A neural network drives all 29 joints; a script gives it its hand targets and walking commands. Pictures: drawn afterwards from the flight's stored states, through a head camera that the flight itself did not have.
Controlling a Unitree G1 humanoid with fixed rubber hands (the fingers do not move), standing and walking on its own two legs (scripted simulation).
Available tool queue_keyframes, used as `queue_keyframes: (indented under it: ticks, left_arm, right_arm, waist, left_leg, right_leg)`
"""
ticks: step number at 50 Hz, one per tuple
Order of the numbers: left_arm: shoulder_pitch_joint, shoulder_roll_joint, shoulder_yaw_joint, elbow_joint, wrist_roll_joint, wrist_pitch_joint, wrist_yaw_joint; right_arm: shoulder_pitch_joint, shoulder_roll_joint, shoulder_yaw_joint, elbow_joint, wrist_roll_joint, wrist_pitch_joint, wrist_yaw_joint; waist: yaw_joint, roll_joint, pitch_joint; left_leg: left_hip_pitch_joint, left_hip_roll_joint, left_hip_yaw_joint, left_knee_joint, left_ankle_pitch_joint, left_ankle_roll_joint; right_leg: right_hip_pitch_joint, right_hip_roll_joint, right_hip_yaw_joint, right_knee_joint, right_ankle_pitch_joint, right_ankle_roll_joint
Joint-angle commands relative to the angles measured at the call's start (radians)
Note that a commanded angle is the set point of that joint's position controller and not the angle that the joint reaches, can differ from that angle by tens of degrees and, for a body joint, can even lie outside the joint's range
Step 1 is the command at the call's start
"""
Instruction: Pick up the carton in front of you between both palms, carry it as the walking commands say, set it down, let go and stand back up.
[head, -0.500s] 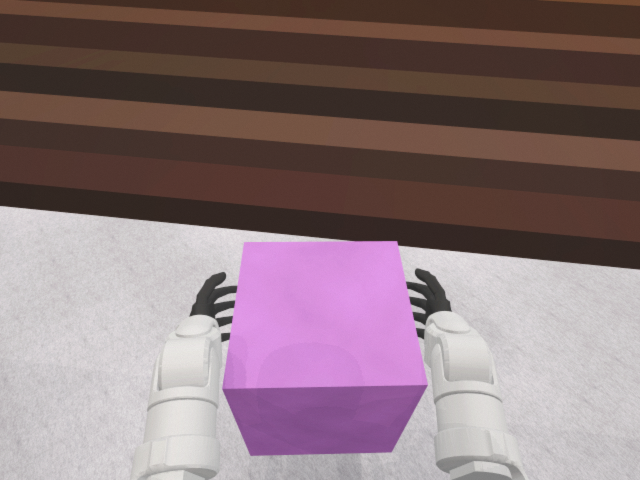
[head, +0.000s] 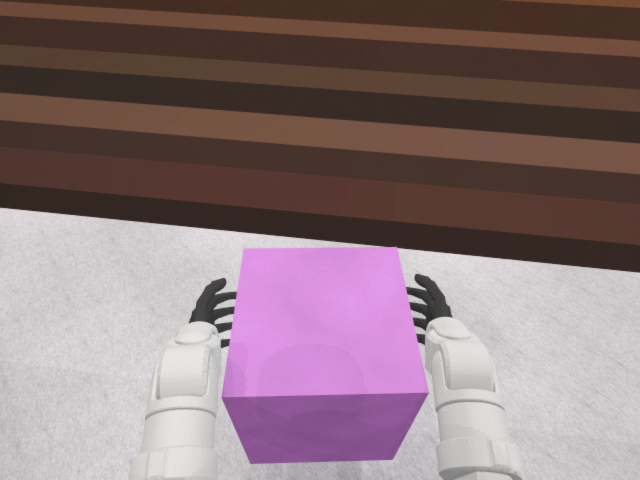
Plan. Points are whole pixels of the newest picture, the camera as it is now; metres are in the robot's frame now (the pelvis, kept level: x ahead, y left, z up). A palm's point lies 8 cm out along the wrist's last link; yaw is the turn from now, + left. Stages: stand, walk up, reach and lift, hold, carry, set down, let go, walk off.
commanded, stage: hold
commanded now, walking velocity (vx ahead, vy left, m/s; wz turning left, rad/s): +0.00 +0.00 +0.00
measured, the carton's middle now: (321, 358) +0.29 +0.00 -0.02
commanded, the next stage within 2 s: carry in 0.26 s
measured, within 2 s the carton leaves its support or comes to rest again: neither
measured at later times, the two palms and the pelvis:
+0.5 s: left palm (220, 305) +0.31 +0.13 +0.07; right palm (448, 306) +0.31 -0.17 +0.06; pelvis +0.03 -0.01 -0.01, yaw -1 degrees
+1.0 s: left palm (255, 188) +0.55 +0.11 +0.08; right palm (431, 195) +0.53 -0.19 +0.09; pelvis +0.27 -0.02 -0.01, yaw -2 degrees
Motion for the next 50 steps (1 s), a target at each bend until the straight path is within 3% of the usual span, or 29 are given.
queue_keyframes:
  ticks: [1, 12, 13, 15, 16, 19, 21, 22, 23, 24, 25, 26, 27, 28, 29, 32, 34, 35, 36, 37, 38, 39, 40, 41, 43, 45, 50]
  left_arm:
    - [-0.499, -0.904, -0.537, -0.06, -0.263, -0.045, -0.224]
    - [-0.522, -0.909, -0.531, -0.043, -0.258, -0.047, -0.226]
    - [-0.54, -0.906, -0.542, -0.041, -0.264, -0.044, -0.226]
    - [-0.551, -0.906, -0.563, -0.074, -0.284, -0.04, -0.222]
    - [-0.563, -0.911, -0.59, -0.102, -0.299, -0.036, -0.219]
    - [-0.558, -0.908, -0.672, -0.191, -0.356, -0.003, -0.205]
    - [-0.552, -0.895, -0.724, -0.258, -0.398, 0.042, -0.197]
    - [-0.557, -0.887, -0.742, -0.288, -0.417, 0.07, -0.194]
    - [-0.555, -0.877, -0.758, -0.313, -0.435, 0.1, -0.189]
    - [-0.553, -0.861, -0.768, -0.334, -0.449, 0.131, -0.184]
    - [-0.524, -0.833, -0.769, -0.343, -0.456, 0.163, -0.175]
    - [-0.486, -0.808, -0.768, -0.349, -0.461, 0.194, -0.165]
    - [-0.483, -0.8, -0.767, -0.386, -0.465, 0.219, -0.155]
    - [-0.469, -0.797, -0.776, -0.435, -0.478, 0.245, -0.146]
    - [-0.476, -0.806, -0.788, -0.486, -0.496, 0.268, -0.139]
    - [-0.444, -0.828, -0.815, -0.58, -0.53, 0.329, -0.134]
    - [-0.37, -0.841, -0.82, -0.598, -0.544, 0.364, -0.144]
    - [-0.341, -0.837, -0.822, -0.602, -0.545, 0.378, -0.15]
    - [-0.344, -0.831, -0.825, -0.617, -0.549, 0.394, -0.159]
    - [-0.378, -0.827, -0.83, -0.637, -0.569, 0.413, -0.166]
    - [-0.421, -0.829, -0.841, -0.648, -0.586, 0.424, -0.173]
    - [-0.452, -0.828, -0.838, -0.649, -0.603, 0.431, -0.178]
    - [-0.463, -0.838, -0.835, -0.648, -0.613, 0.436, -0.179]
    - [-0.464, -0.844, -0.829, -0.644, -0.616, 0.439, -0.177]
    - [-0.447, -0.848, -0.817, -0.631, -0.602, 0.444, -0.164]
    - [-0.413, -0.841, -0.801, -0.614, -0.575, 0.45, -0.148]
    - [-0.384, -0.832, -0.775, -0.594, -0.536, 0.463, -0.13]
  right_arm:
    - [-0.457, 0.911, 0.537, -0.022, 0.257, -0.019, 0.23]
    - [-0.483, 0.91, 0.531, -0.005, 0.253, -0.022, 0.232]
    - [-0.5, 0.911, 0.543, -0.014, 0.258, -0.019, 0.233]
    - [-0.5, 0.907, 0.563, -0.043, 0.275, -0.015, 0.229]
    - [-0.512, 0.91, 0.585, -0.076, 0.29, -0.01, 0.225]
    - [-0.494, 0.903, 0.659, -0.16, 0.338, 0.026, 0.204]
    - [-0.472, 0.879, 0.704, -0.229, 0.364, 0.072, 0.186]
    - [-0.48, 0.864, 0.723, -0.267, 0.38, 0.1, 0.179]
    - [-0.484, 0.854, 0.746, -0.3, 0.4, 0.132, 0.172]
    - [-0.485, 0.842, 0.764, -0.327, 0.419, 0.165, 0.167]
    - [-0.495, 0.83, 0.782, -0.352, 0.439, 0.199, 0.163]
    - [-0.496, 0.824, 0.8, -0.369, 0.462, 0.232, 0.16]
    - [-0.527, 0.835, 0.816, -0.398, 0.493, 0.258, 0.164]
    - [-0.514, 0.851, 0.836, -0.418, 0.528, 0.281, 0.167]
    - [-0.496, 0.858, 0.845, -0.442, 0.553, 0.3, 0.168]
    - [-0.409, 0.867, 0.85, -0.502, 0.578, 0.35, 0.156]
    - [-0.345, 0.869, 0.837, -0.536, 0.565, 0.381, 0.148]
    - [-0.307, 0.863, 0.83, -0.545, 0.555, 0.395, 0.145]
    - [-0.26, 0.842, 0.82, -0.551, 0.53, 0.406, 0.141]
    - [-0.244, 0.85, 0.808, -0.533, 0.507, 0.414, 0.136]
    - [-0.283, 0.866, 0.803, -0.565, 0.514, 0.423, 0.133]
    - [-0.324, 0.871, 0.805, -0.593, 0.527, 0.434, 0.13]
    - [-0.357, 0.87, 0.808, -0.619, 0.54, 0.442, 0.128]
    - [-0.39, 0.869, 0.814, -0.639, 0.554, 0.45, 0.128]
    - [-0.412, 0.863, 0.824, -0.645, 0.581, 0.465, 0.134]
    - [-0.396, 0.851, 0.826, -0.625, 0.597, 0.478, 0.144]
    - [-0.381, 0.828, 0.82, -0.594, 0.603, 0.494, 0.16]
  waist:
    - [0.0, -0.001, -0.212]
    - [0.0, 0.001, -0.204]
    - [0.001, 0.018, -0.193]
    - [0.003, 0.02, -0.184]
    - [0.0, 0.026, -0.179]
    - [-0.007, 0.103, -0.263]
    - [-0.007, 0.151, -0.294]
    - [-0.005, 0.145, -0.283]
    - [-0.003, 0.118, -0.269]
    - [0.001, 0.025, -0.252]
    - [0.016, -0.171, -0.249]
    - [0.024, -0.273, -0.208]
    - [0.029, -0.246, -0.18]
    - [0.031, -0.177, -0.2]
    - [0.03, -0.133, -0.238]
    - [0.023, -0.175, -0.323]
    - [0.011, -0.124, -0.352]
    - [0.0, -0.068, -0.39]
    - [-0.024, 0.118, -0.42]
    - [-0.03, 0.299, -0.364]
    - [-0.029, 0.231, -0.324]
    - [-0.032, 0.142, -0.299]
    - [-0.031, 0.073, -0.305]
    - [-0.028, 0.044, -0.303]
    - [-0.025, 0.093, -0.289]
    - [-0.021, 0.127, -0.281]
    - [-0.021, 0.173, -0.243]
  left_leg:
    - [0.057, -0.055, 0.054, -0.036, 0.171, -0.011]
    - [0.048, -0.051, 0.056, -0.035, 0.132, -0.01]
    - [-0.086, 0.116, 0.029, 0.024, -0.046, 0.01]
    - [-0.171, 0.112, -0.02, -0.033, -0.458, 0.026]
    - [-0.188, 0.119, -0.03, -0.039, -0.544, 0.037]
    - [-0.129, 0.193, -0.087, -0.068, -0.421, 0.073]
    - [-0.134, 0.242, -0.128, -0.094, -0.486, 0.109]
    - [-0.181, 0.237, -0.105, -0.085, -0.521, 0.106]
    - [-0.249, 0.212, -0.054, -0.043, -0.518, 0.088]
    - [-0.335, 0.155, 0.043, 0.07, -0.446, 0.051]
    - [-0.467, 0.085, 0.171, 0.3, -0.339, 0.005]
    - [-0.645, 0.049, 0.229, 0.402, -0.318, -0.014]
    - [-0.709, 0.079, 0.2, 0.401, -0.357, 0.0]
    - [-0.696, 0.09, 0.199, 0.383, -0.355, 0.005]
    - [-0.654, 0.082, 0.218, 0.336, -0.311, 0.003]
    - [-0.456, 0.025, 0.299, 0.161, -0.162, -0.005]
    - [-0.13, 0.01, 0.342, -0.011, -0.001, -0.004]
    - [0.107, 0.069, 0.289, -0.021, -0.004, 0.015]
    - [0.272, 0.274, -0.012, -0.119, -0.218, 0.085]
    - [0.359, 0.462, -0.338, -0.146, -0.158, 0.207]
    - [0.329, 0.508, -0.366, -0.119, -0.052, 0.268]
    - [0.281, 0.486, -0.303, -0.111, 0.057, 0.263]
    - [0.249, 0.464, -0.235, -0.127, 0.045, 0.236]
    - [0.212, 0.436, -0.157, -0.16, 0.006, 0.2]
    - [0.169, 0.364, -0.005, -0.187, 0.074, 0.156]
    - [0.139, 0.319, 0.092, -0.174, 0.149, 0.139]
    - [0.022, 0.282, 0.23, -0.092, 0.271, 0.093]
  right_leg:
    - [0.01, 0.048, -0.049, -0.049, 0.184, 0.012]
    - [-0.004, 0.046, -0.051, -0.048, 0.138, 0.008]
    - [-0.137, -0.109, -0.019, 0.015, -0.032, -0.011]
    - [-0.221, -0.091, 0.014, -0.008, -0.412, -0.021]
    - [-0.257, -0.082, 0.0, 0.01, -0.486, -0.021]
    - [-0.282, -0.04, -0.135, 0.185, -0.224, 0.0]
    - [-0.283, -0.019, -0.192, 0.166, -0.225, 0.002]
    - [-0.252, -0.025, -0.196, 0.129, -0.239, -0.004]
    - [-0.192, -0.045, -0.174, 0.074, -0.254, -0.013]
    - [-0.122, -0.114, -0.078, -0.01, -0.305, -0.035]
    - [-0.027, -0.256, 0.142, -0.117, -0.393, -0.09]
    - [0.073, -0.361, 0.317, -0.172, -0.326, -0.152]
    - [0.098, -0.401, 0.364, -0.167, -0.18, -0.206]
    - [0.115, -0.394, 0.313, -0.148, -0.066, -0.215]
    - [0.126, -0.371, 0.234, -0.129, 0.011, -0.199]
    - [0.102, -0.281, 0.023, -0.074, 0.127, -0.134]
    - [-0.08, -0.22, -0.117, 0.04, 0.072, -0.089]
    - [-0.244, -0.195, -0.173, 0.153, 0.057, -0.058]
    - [-0.449, -0.138, -0.254, 0.392, -0.081, -0.01]
    - [-0.721, -0.054, -0.274, 0.545, -0.291, 0.002]
    - [-0.797, -0.108, -0.187, 0.647, -0.347, -0.027]
    - [-0.809, -0.134, -0.172, 0.706, -0.34, -0.035]
    - [-0.795, -0.155, -0.165, 0.695, -0.296, -0.036]
    - [-0.762, -0.166, -0.168, 0.628, -0.246, -0.031]
    - [-0.697, -0.143, -0.22, 0.498, -0.136, -0.011]
    - [-0.631, -0.118, -0.262, 0.373, -0.066, 0.0]
    - [-0.384, -0.066, -0.36, 0.155, 0.105, -0.017]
